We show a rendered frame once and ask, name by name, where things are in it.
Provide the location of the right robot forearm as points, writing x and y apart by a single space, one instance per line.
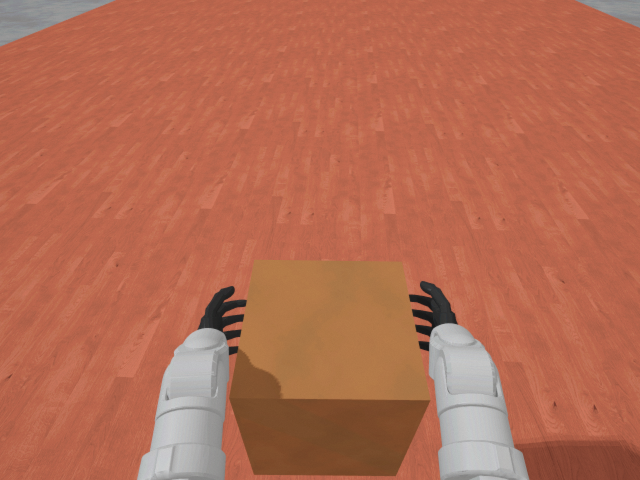
476 438

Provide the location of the right robot hand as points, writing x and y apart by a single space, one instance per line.
441 310

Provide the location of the carton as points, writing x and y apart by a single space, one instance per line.
329 378

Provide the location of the left robot forearm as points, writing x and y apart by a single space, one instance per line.
187 436

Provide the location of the left robot hand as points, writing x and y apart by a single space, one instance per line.
216 309

